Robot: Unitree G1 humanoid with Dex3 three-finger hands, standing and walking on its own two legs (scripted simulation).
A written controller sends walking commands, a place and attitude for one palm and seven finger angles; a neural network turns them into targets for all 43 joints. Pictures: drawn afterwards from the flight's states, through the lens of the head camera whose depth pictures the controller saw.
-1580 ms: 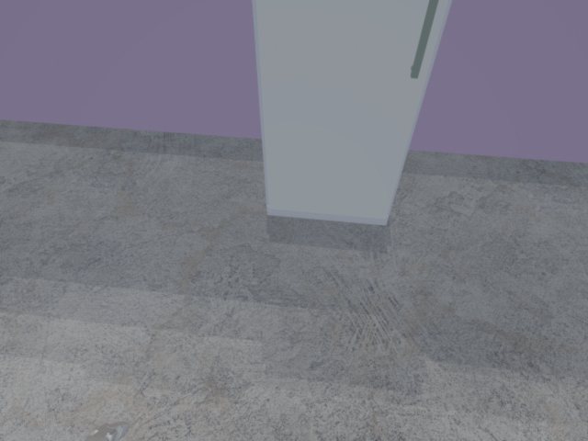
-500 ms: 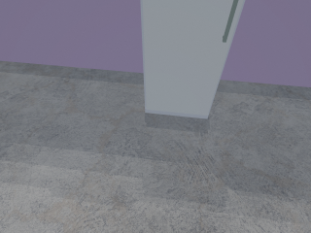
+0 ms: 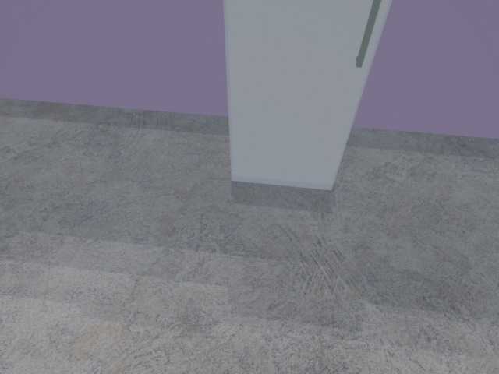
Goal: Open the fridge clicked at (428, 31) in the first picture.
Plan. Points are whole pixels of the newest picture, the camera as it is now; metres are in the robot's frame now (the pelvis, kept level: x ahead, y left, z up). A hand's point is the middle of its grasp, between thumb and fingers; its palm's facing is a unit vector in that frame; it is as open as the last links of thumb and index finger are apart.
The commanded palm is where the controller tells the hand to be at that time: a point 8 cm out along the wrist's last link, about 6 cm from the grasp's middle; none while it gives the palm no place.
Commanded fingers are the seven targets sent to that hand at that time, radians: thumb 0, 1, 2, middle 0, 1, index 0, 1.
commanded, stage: walk to a spot facing it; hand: right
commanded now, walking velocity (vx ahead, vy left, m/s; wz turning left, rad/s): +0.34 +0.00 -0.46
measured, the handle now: out of the picture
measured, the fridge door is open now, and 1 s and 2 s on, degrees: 0 0 0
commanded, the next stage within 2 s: turn to face it in 0.84 s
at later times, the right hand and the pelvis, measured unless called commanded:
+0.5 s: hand out of the picture +0.10 -0.24 -0.18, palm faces +0.15 +0.98 -0.16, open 7.4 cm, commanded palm none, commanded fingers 0.00 -0.90 -0.90 0.20 0.30 0.20 0.30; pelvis +0.11 -0.06 +0.00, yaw -9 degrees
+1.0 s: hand (362, 291) +0.34 -0.23 -0.17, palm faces +0.33 +0.92 -0.23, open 7.2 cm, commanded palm none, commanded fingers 0.00 -0.90 -0.90 0.20 0.30 0.20 0.30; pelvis +0.34 -0.03 -0.01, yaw -18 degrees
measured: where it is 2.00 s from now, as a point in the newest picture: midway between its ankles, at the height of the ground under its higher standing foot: (274, 331)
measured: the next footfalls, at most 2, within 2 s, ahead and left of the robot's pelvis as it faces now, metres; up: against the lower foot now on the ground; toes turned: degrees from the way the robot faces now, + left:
left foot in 0.74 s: +0.41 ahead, +0.05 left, +0.00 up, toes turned -3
right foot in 1.16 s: +0.47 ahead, -0.20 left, +0.00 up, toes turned -25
